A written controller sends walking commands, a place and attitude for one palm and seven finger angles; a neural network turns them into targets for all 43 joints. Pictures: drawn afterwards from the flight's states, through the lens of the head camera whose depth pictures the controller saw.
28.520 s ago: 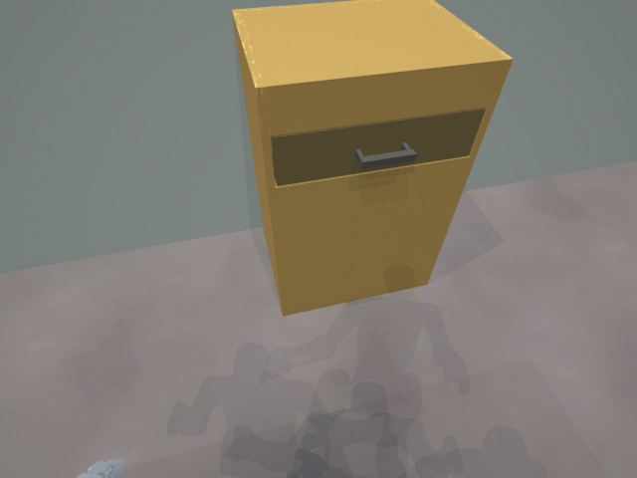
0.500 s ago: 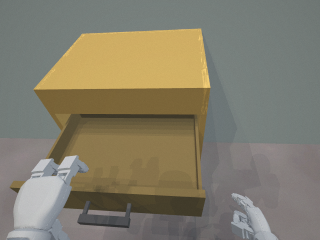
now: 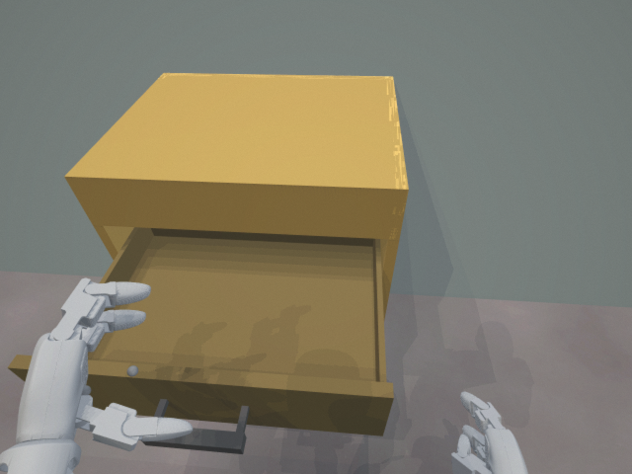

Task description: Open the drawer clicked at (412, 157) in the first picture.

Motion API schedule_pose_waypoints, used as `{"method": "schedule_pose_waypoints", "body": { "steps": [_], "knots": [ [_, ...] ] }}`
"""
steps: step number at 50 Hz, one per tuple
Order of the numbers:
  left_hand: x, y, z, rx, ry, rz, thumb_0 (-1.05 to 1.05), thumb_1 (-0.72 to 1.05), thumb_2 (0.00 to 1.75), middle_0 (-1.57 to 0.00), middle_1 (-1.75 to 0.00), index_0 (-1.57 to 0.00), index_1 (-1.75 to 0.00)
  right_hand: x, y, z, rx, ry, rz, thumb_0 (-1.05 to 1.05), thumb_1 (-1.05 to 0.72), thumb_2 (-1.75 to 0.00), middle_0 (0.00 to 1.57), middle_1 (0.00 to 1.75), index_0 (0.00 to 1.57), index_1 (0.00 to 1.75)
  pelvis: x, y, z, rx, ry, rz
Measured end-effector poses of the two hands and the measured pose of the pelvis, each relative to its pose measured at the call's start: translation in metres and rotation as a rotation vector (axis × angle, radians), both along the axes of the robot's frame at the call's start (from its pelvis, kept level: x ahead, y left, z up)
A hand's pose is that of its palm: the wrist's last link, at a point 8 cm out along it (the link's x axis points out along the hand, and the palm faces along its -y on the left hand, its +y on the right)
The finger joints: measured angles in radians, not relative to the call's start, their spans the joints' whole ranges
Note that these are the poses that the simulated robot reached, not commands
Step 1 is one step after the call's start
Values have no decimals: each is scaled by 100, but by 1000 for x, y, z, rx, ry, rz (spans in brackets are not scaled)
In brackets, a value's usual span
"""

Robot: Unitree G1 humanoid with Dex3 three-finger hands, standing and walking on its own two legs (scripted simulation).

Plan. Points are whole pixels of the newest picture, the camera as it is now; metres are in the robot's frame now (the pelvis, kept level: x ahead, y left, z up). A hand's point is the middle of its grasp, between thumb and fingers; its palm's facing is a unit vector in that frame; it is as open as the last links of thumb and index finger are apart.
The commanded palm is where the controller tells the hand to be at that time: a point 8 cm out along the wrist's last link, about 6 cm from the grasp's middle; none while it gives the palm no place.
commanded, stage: draw the hand back to the body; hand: left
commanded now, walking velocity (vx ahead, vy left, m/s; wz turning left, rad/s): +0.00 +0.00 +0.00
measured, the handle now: (198, 424) +0.20 +0.20 -0.08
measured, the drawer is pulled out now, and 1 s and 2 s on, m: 0.28 0.28 0.28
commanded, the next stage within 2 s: step back with the hand held close in 0.78 s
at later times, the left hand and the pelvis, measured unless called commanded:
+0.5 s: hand (106, 349) +0.18 +0.22 +0.17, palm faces +0.37 -0.83 -0.42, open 9.3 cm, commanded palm +0.13 +0.26 +0.18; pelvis -0.01 -0.02 +0.00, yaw +0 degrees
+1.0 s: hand (95, 331) +0.19 +0.23 +0.18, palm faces +0.40 -0.79 -0.46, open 7.4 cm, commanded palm +0.12 +0.26 +0.18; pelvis -0.01 -0.02 +0.00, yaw +0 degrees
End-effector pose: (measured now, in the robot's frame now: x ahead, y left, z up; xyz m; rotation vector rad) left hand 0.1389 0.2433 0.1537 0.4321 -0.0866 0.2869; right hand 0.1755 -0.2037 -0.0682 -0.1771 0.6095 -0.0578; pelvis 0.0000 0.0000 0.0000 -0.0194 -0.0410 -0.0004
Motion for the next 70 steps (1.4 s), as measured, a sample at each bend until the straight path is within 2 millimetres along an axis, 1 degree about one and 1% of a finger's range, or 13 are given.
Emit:
{"method": "schedule_pose_waypoints", "body": {
  "steps": [4, 9, 18, 23, 32, 36, 45, 49, 51, 53, 57, 62, 70],
  "knots": [
    [4, 4, 12, -1, -64, -1, -1, -25, 40, -30, -104, -29, -105, -4, 1, -1, 6, 4, 14, 1, -90, -90, 20, 30, 20, 30, -2, -4, 1, -1, -5, 0],
    [5, 8, 20, 26, -74, 3, -1, -9, 47, -28, -94, -28, -94, -5, -5, -3, 16, 7, 12, 1, -90, -90, 20, 30, 20, 30, -4, -8, 3, 2, 3, -5],
    [1, 9, 24, 45, -65, 25, 0, 22, 60, -26, -74, -26, -74, 1, -23, -1, -6, 3, -10, 1, -90, -90, 20, 30, 20, 30, -6, -14, 4, 6, 13, -7],
    [0, 12, 28, 57, -82, 47, 0, 39, 68, -25, -63, -24, -63, 4, -29, 0, -12, -6, -18, 1, -90, -90, 20, 30, 20, 30, -6, -17, 4, 6, 11, -7],
    [3, 9, 31, 53, -96, 53, 1, 70, 81, -23, -43, -22, -43, 8, -29, 0, -1, -13, -15, 1, -90, -90, 20, 30, 20, 30, -5, -19, 4, 7, 8, -6],
    [4, 8, 29, 53, -84, 49, 1, 79, 85, -22, -37, -21, -37, 8, -27, -2, 8, -6, -13, 1, -90, -90, 20, 30, 20, 30, -4, -20, 4, 7, 10, -6],
    [4, 10, 30, 57, -73, 56, 1, 88, 89, -21, -31, -21, -32, 7, -23, -5, 17, 8, -11, 1, -90, -90, 20, 30, 20, 30, -2, -18, 4, 7, 11, -6],
    [7, 18, 43, 119, -129, 55, 1, 89, 89, -21, -31, -21, -31, 3, -25, -5, 10, 30, -15, 1, -90, -90, 20, 30, 20, 30, -6, -18, 4, 5, 31, 0],
    [10, 21, 47, 138, -147, 47, 1, 89, 90, -21, -31, -21, -31, 0, -28, -5, 0, 48, -26, 1, -90, -90, 20, 30, 20, 30, -9, -16, 4, 6, 45, -3],
    [12, 20, 45, 144, -142, 28, 1, 89, 90, -21, -31, -21, -31, -4, -33, -5, -10, 65, -47, 1, -90, -90, 20, 30, 20, 30, -11, -14, 4, 10, 58, -6],
    [12, 17, 36, 145, -90, -26, 1, 89, 90, -21, -30, -21, -30, -14, -41, -5, -26, 91, -99, 1, -90, -90, 20, 30, 20, 30, -16, -7, 3, 18, 77, -10],
    [4, 22, 29, 166, -45, -63, 1, 89, 90, -21, -30, -21, -30, -27, -44, -4, -42, 103, -143, 1, -90, -90, 20, 30, 20, 30, -25, -2, 1, 24, 88, -8],
    [-22, 31, 35, 188, -103, -35, 1, 89, 90, -22, -30, -21, -31, -44, -32, -3, -44, 89, -120, 1, -90, -90, 20, 30, 20, 30, -43, 1, -4, 33, 84, -9]
  ]
}}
